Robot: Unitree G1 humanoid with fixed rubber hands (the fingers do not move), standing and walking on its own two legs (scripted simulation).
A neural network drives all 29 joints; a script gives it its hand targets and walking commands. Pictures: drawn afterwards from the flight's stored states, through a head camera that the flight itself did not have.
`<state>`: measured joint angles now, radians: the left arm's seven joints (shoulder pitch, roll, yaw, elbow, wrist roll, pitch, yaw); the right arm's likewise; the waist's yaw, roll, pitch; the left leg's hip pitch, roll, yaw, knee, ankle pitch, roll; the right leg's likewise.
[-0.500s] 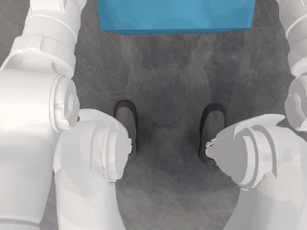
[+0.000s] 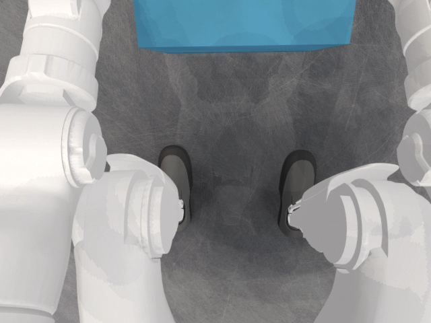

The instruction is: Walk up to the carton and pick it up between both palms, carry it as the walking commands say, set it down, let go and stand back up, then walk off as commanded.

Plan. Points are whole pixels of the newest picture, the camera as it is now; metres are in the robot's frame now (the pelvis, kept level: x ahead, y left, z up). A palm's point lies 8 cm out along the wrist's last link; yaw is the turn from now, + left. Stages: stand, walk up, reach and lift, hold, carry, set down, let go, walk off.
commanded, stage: reach and lift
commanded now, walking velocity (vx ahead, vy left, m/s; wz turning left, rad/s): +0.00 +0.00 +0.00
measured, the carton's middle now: out of the picture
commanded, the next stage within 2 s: none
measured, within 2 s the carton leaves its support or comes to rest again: leaves its support in 0.38 s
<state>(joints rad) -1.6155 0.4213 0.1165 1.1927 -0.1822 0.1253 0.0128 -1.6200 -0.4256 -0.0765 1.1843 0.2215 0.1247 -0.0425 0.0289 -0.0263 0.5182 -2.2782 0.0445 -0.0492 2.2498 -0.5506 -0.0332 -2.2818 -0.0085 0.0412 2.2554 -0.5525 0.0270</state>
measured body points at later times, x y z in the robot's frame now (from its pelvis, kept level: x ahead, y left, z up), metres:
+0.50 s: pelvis +0.00 +0.00 +0.01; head +0.37 +0.02 +0.25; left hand +0.56 +0.22 -0.16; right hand +0.58 -0.14 -0.15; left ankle +0.12 +0.14 -0.32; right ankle +0.12 -0.13 -0.31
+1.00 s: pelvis +0.01 +0.00 +0.04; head +0.36 +0.02 +0.31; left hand +0.57 +0.21 -0.10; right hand +0.59 -0.15 -0.10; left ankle +0.12 +0.14 -0.31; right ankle +0.12 -0.13 -0.31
